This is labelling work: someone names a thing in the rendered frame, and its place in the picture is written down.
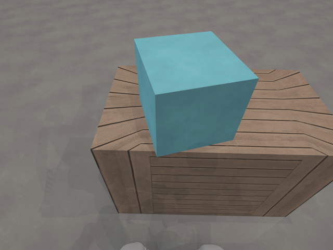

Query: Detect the carton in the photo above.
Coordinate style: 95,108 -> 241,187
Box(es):
134,31 -> 259,157

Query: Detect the pedestal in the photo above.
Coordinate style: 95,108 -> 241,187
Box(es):
91,65 -> 333,217

